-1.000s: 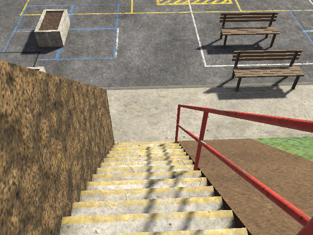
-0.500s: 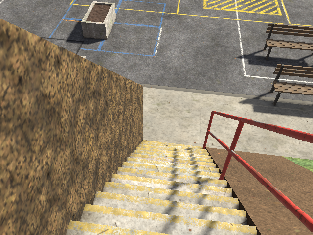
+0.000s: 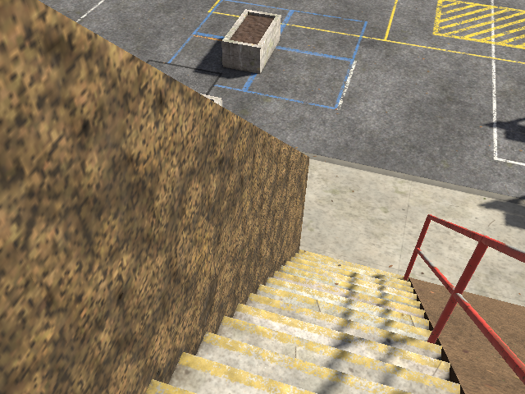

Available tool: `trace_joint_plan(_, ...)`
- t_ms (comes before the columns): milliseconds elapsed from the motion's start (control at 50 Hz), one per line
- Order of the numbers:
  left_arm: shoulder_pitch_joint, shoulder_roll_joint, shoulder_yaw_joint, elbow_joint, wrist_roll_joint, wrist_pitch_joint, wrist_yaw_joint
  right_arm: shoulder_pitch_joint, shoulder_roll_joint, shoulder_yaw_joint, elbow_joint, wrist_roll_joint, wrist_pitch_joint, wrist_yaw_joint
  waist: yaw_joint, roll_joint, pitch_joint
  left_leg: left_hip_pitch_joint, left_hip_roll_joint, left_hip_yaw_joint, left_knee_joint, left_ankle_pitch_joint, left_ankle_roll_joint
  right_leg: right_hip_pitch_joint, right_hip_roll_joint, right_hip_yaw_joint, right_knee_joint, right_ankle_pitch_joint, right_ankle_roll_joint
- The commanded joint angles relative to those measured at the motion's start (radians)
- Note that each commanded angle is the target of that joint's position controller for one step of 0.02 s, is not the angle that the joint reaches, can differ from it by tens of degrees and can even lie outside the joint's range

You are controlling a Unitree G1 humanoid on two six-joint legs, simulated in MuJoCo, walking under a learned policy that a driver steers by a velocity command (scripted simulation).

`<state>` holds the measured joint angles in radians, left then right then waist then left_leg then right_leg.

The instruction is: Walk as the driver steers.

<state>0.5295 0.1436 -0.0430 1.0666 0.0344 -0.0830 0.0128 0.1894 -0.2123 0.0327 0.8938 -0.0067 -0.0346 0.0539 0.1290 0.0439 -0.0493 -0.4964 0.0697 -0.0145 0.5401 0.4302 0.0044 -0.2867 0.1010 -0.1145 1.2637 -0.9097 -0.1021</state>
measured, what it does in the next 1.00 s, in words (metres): goes down, turning right: left foot 0.21 m lower, then right foot 0.22 m lower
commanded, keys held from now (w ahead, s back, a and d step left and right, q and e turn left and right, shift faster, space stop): w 0.12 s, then w+e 0.62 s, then w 0.08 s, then w+q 0.18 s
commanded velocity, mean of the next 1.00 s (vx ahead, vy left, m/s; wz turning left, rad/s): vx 0.49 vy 0.00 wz -0.28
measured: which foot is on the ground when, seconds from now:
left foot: up 0.00-0.04, down 0.06-0.56, up 0.58-0.96, down 0.98-1.00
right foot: down 0.00-0.06, up 0.08-0.54, down 0.56-0.98, up 1.00-1.00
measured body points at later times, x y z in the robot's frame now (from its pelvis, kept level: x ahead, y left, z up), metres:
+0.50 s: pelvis +0.21 -0.03 -0.22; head +0.21 -0.04 +0.23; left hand +0.30 +0.20 -0.36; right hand +0.04 -0.17 -0.37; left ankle +0.08 +0.10 -0.82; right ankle +0.30 -0.17 -0.93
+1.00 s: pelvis +0.46 -0.12 -0.49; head +0.45 -0.11 -0.04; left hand +0.43 +0.09 -0.65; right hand +0.49 -0.36 -0.62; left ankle +0.51 -0.06 -1.24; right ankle +0.28 -0.18 -0.98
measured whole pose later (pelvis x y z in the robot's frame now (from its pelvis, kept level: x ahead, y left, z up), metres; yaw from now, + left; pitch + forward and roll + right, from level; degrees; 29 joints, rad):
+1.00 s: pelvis +0.46 -0.12 -0.49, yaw -18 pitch +0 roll -4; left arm 0.51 0.12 -0.02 1.08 0.07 -0.07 -0.04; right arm 0.24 -0.20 0.00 0.93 -0.07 -0.08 0.05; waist 0.08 0.07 -0.06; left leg -0.21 0.03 0.05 0.34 0.03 0.10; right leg -0.48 0.16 -0.03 1.77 -0.78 -0.11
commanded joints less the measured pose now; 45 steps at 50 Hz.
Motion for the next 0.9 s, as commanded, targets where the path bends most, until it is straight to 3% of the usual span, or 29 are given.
trace_joint_plan(20, 0.003, 0.173, 0.064, 0.001, -0.014, 0.056, 0.027, 0.18, -0.096, -0.062, 0.045, 0.051, -0.003, -0.057, -0.082, -0.122, 0.07, 0.293, -0.008, 0.059, -0.176, -0.048, 0.035, -0.058, -0.201, 0.273, 0.102, 1.068, -0.127)
trace_joint_plan(40, -0.028, 0.157, 0.07, 0.008, -0.011, 0.062, 0.03, 0.361, -0.116, -0.083, 0.117, 0.027, 0.012, -0.055, -0.176, -0.102, 0.054, 0.526, 0.005, 0.062, -0.266, -0.021, 0.065, -0.2, -0.16, 0.213, 0.331, 1.095, -0.102)
trace_joint_plan(60, -0.051, 0.173, 0.098, -0.014, -0.023, 0.07, 0.026, 0.438, -0.148, -0.097, 0.13, 0.041, 0.024, -0.062, -0.251, 0.11, 0.095, 0.709, 0.108, -0.037, -0.371, 0.065, 0.11, -0.449, 0.001, 0.088, 0.672, 0.352, -0.052)
trace_joint_plan(80, 0.082, 0.096, 0.083, -0.057, -0.028, 0.052, 0.022, 0.433, -0.155, -0.076, 0.141, 0.024, 0.017, -0.04, -0.104, 0.158, 0.009, 0.982, 0.213, -0.083, 0.159, 0.529, 0.08, -0.791, -0.017, 0.139, 0.72, -0.018, -0.033)
trace_joint_plan(100, 0.122, 0.026, 0.027, -0.046, 0.035, 0.007, -0.111, 0.63, -0.28, -0.131, 0.179, -0.199, -0.004, 0.02, -0.307, 0.208, -0.181, 1.157, 0.214, -0.145, 0.084, 0.171, 0.342, -0.889, -0.014, 0.276, 0.818, 0.176, -0.031)
trace_joint_plan(120, 0.018, 0.124, 0.064, -0.089, -0.009, -0.02, -0.135, 0.568, -0.243, -0.127, 0.18, -0.209, -0.005, 0.043, -0.3, 0.008, -0.063, 1.004, 0.253, -0.184, 0.037, 0.023, 0.351, -1.01, -0.03, 0.263, 0.753, 0.287, -0.029)
trace_joint_plan(140, -0.005, 0.121, 0.06, -0.149, -0.009, -0.031, -0.122, 0.447, -0.221, -0.119, 0.17, -0.183, -0.01, 0.05, -0.217, 0.013, 0.002, 0.831, 0.405, -0.442, -0.041, -0.408, 0.437, -1.154, -0.131, 0.278, 0.755, 0.403, -0.002)
trace_joint_plan(180, -0.073, 0.048, 0.024, -0.117, 0.067, -0.004, -0.072, 0.299, 0.091, -0.018, 0.16, -0.152, -0.049, 0.024, -0.121, -0.12, 0.202, 0.339, 0.308, -0.32, -0.108, -0.61, 0.333, -1.052, -0.283, 0.377, 0.179, 0.845, -0.024)
trace_joint_plan(200, -0.042, 0.069, 0.029, -0.068, 0.075, 0.02, -0.085, 0.244, 0.122, -0.005, 0.146, -0.112, -0.059, -0.001, -0.1, -0.111, 0.209, 0.05, 0.233, -0.18, -0.094, -0.518, 0.345, -0.783, -0.271, 0.302, -0.091, 1.135, 0.002)
trace_joint_plan(240, -0.058, 0.049, 0.021, -0.042, 0.083, 0.036, -0.135, 0.221, 0.022, -0.004, 0.146, -0.108, -0.09, -0.012, -0.06, 0.096, 0.106, -0.324, 0.082, -0.026, -0.032, -0.654, 0.264, -0.306, -0.199, 0.122, 0.062, 1.242, 0.028)
trace_joint_plan(280, -0.093, 0.069, 0.012, -0.078, 0.105, 0.034, -0.144, 0.25, 0.014, 0.013, 0.171, -0.123, -0.113, -0.049, -0.102, -0.059, 0.088, -0.214, 0.115, -0.013, 0.077, -0.711, 0.221, -0.391, -0.23, 0.214, -0.314, 1.545, 0.034)
trace_joint_plan(320, -0.148, 0.085, 0.017, -0.093, 0.082, 0.028, -0.121, 0.314, -0.034, 0.014, 0.208, -0.125, -0.111, -0.046, -0.112, 0.015, 0.118, -0.194, 0.154, -0.048, 0.104, -0.806, 0.219, -0.299, -0.212, 0.194, -0.379, 1.499, 0.058)
trace_joint_plan(460, -0.368, 0.132, 0.015, -0.141, 0.096, 0.027, -0.099, 0.487, -0.003, 0.019, 0.272, -0.117, -0.072, -0.053, -0.201, 0.016, 0.213, 0.179, 0.27, -0.188, 0.346, -0.67, 0.188, -0.395, -0.23, 0.15, -0.568, 1.236, 0.07)
trace_joint_plan(520, -0.051, 0.191, 0.063, -0.015, 0.077, 0.026, -0.087, 0.278, -0.107, -0.014, 0.21, -0.158, -0.056, -0.013, -0.036, 0.02, 0.164, -0.056, 0.244, 0.006, 0.622, -0.574, 0.051, 0.196, -0.184, 0.086, -0.568, 1.147, 0.054)
trace_joint_plan(540, 0.023, 0.246, 0.094, 0.038, 0.058, 0.018, -0.087, 0.191, -0.145, -0.031, 0.207, -0.073, -0.03, -0.004, 0.032, -0.126, 0.189, 0.045, 0.129, 0.08, 0.892, -0.751, 0.019, 0.237, -0.194, 0.058, -1.118, 1.107, 0.038)
trace_joint_plan(560, 0.279, 0.3, 0.143, 0.15, 0.06, 0.003, -0.064, 0.23, -0.258, -0.08, 0.2, -0.095, -0.007, 0.006, 0.123, -0.324, 0.125, 0.013, -0.009, 0.149, 1.376, -1.01, 0.03, 0.457, -0.151, -0.019, -1.158, 1.246, -0.002)
trace_joint_plan(580, 0.313, 0.413, 0.164, 0.155, 0.062, -0.022, -0.064, 0.353, -0.099, -0.076, 0.171, -0.103, -0.004, 0.052, -0.005, -0.357, -0.062, -0.352, -0.102, 0.1, 1.602, -1.275, 0.037, 0.796, -0.269, 0.182, -0.64, 1.781, -0.142)
trace_joint_plan(600, 0.426, 0.428, 0.174, 0.191, 0.087, -0.039, -0.062, 0.278, -0.025, -0.063, 0.094, -0.079, -0.032, 0.064, 0.032, -0.252, -0.149, -0.52, -0.111, 0.083, 1.645, -1.257, 0.045, 0.902, -0.311, 0.25, -0.579, 1.883, -0.208)
trace_joint_plan(620, 0.412, 0.348, 0.159, 0.191, 0.095, -0.035, -0.069, 0.109, 0.008, -0.044, -0.024, -0.041, -0.061, 0.056, 0.07, -0.169, -0.091, -0.738, -0.075, 0.056, 1.588, -1.235, 0.072, 0.877, -0.405, 0.381, -0.639, 1.609, -0.241)
trace_joint_plan(640, 0.277, 0.263, 0.129, 0.153, 0.071, -0.028, -0.089, 0.049, -0.023, -0.052, -0.066, -0.015, -0.073, 0.029, 0.003, -0.073, -0.012, -0.836, -0.013, -0.001, 1.461, -1.14, 0.071, 0.707, -0.45, 0.459, -0.648, 1.357, -0.247)
trace_joint_plan(660, 0.164, 0.192, 0.093, 0.105, 0.082, -0.026, -0.113, 0.107, -0.02, -0.05, -0.061, -0.017, -0.072, -0.01, -0.085, -0.158, 0.125, -0.877, 0.05, -0.121, 1.392, -1.015, 0.072, 0.386, -0.51, 0.686, -0.707, 1.007, -0.3)
trace_joint_plan(680, 0.083, 0.007, 0.031, 0.088, 0.106, -0.019, -0.104, 0.122, 0.032, -0.02, -0.015, -0.063, -0.069, -0.031, -0.128, 0.029, 0.207, -0.831, 0.154, -0.2, 0.987, -0.678, 0.084, 0.183, -0.456, 0.545, -0.726, 0.965, -0.217)
trace_joint_plan(700, 0.068, 0.007, 0.022, 0.083, 0.1, -0.023, -0.091, 0.136, 0.021, -0.025, -0.002, -0.078, -0.058, -0.041, -0.161, -0.018, 0.221, -0.651, 0.124, -0.127, 0.921, -0.612, 0.082, -0.032, -0.387, 0.513, -0.732, 0.912, -0.213)
trace_joint_plan(720, -0.028, -0.036, 0.001, 0.041, 0.044, -0.033, -0.08, 0.193, -0.004, -0.035, 0.067, -0.075, -0.051, -0.028, -0.173, 0.002, 0.214, -0.319, 0.113, -0.061, 0.65, -0.307, 0.063, -0.371, -0.285, 0.344, -0.74, 0.914, -0.209)
trace_joint_plan(740, -0.072, 0.025, 0.001, 0.006, 0.054, -0.058, -0.077, 0.178, 0.049, -0.012, 0.063, -0.088, -0.055, -0.003, -0.2, -0.125, 0.16, -0.009, 0.069, 0.0, 0.704, -0.148, 0.038, -0.59, -0.181, 0.248, -0.694, 0.89, -0.177)
trace_joint_plan(780, 0.007, 0.045, -0.006, 0.038, 0.059, -0.079, -0.034, 0.098, 0.009, -0.002, 0.025, -0.107, -0.052, 0.03, -0.128, -0.086, 0.1, -0.074, 0.049, -0.013, 0.58, 0.025, 0.02, -0.516, -0.128, 0.268, -0.546, 0.704, -0.148)
trace_joint_plan(820, -0.059, 0.107, 0.001, -0.019, 0.066, -0.072, -0.017, 0.074, -0.025, -0.005, -0.01, -0.082, -0.053, 0.011, -0.135, -0.024, 0.073, 0.319, -0.037, 0.076, 0.285, 0.145, -0.014, -0.751, -0.045, 0.207, -0.443, 0.461, -0.086)
trace_joint_plan(860, -0.056, 0.174, 0.017, -0.016, 0.074, -0.064, -0.028, 0.113, -0.079, -0.014, -0.004, -0.117, -0.033, 0.023, -0.169, -0.096, 0.123, 0.248, -0.045, 0.066, 0.372, -0.004, -0.034, -0.63, -0.141, 0.373, -0.326, 0.432, -0.136)
trace_joint_plan(900, 0.074, 0.119, 0.013, -0.01, 0.027, -0.051, -0.014, -0.108, -0.11, -0.027, -0.067, -0.115, -0.018, 0.028, -0.034, -0.082, 0.2, -0.107, 0.027, -0.025, -0.181, -0.248, 0.019, -0.129, -0.197, 0.546, -0.267, 0.496, -0.155)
